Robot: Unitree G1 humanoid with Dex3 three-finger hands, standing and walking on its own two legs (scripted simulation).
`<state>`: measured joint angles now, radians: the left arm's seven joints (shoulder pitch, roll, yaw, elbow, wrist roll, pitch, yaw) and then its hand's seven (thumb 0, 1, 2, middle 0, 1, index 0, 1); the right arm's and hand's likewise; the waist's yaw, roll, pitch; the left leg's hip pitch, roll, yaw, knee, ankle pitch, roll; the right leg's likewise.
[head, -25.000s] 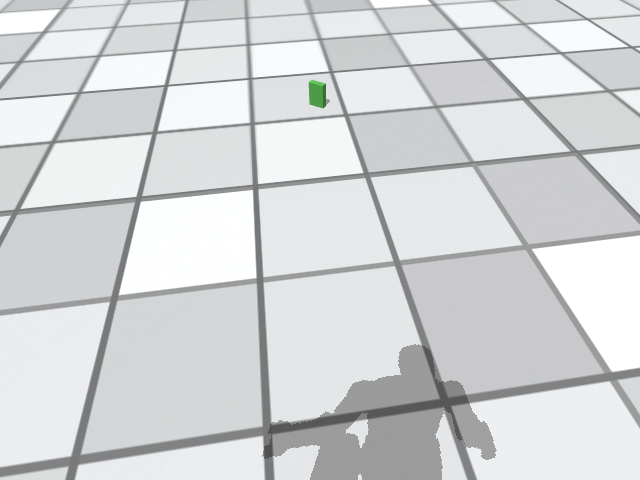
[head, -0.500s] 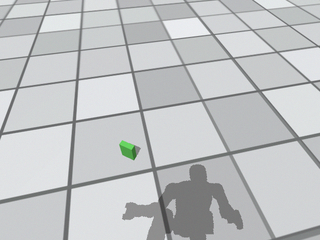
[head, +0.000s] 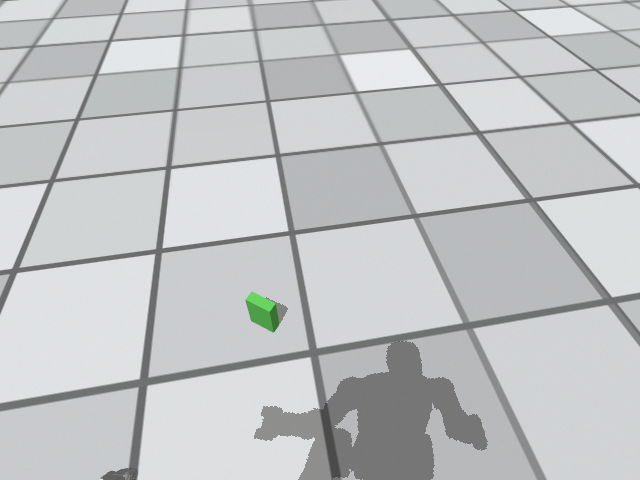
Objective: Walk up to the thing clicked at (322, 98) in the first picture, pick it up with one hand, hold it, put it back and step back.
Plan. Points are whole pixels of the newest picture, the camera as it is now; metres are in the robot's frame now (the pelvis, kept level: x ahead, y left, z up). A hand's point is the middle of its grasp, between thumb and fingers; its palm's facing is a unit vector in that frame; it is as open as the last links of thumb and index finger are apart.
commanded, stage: walk up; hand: left
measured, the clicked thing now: (262, 312) +0.75 +0.24 -0.70
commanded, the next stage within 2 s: stand in 0.22 s
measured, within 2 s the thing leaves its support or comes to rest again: neither
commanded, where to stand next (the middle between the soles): +0.35 +0.01 m, yaw -2 degrees
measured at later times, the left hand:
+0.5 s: hand out of the picture +0.05 +0.26 -0.15, palm faces +0.00 -0.94 -0.34, open 7.4 cm
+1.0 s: hand out of the picture +0.05 +0.25 -0.14, palm faces -0.05 -0.94 -0.34, open 7.4 cm
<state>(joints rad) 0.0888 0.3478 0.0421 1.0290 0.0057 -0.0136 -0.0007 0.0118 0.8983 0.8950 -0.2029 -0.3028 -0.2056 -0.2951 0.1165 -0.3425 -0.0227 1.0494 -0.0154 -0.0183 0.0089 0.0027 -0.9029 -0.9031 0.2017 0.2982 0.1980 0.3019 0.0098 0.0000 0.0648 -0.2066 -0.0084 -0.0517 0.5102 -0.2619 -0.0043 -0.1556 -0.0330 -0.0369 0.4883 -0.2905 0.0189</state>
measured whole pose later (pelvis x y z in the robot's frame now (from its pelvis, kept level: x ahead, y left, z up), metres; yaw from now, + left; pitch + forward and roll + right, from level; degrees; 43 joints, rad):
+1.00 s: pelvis -0.03 +0.00 +0.01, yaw -1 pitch -3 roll +0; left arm 0.12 0.35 -0.01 1.13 0.01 -0.02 -0.01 0.01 0.90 0.90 -0.20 -0.30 -0.20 -0.29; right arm 0.12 -0.36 -0.01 1.15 -0.01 -0.01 0.02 0.00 -0.90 -0.90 0.20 0.30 0.20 0.30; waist 0.00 0.01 0.05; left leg -0.15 0.00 -0.04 0.33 -0.14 -0.02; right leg -0.12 -0.02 -0.02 0.34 -0.17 0.01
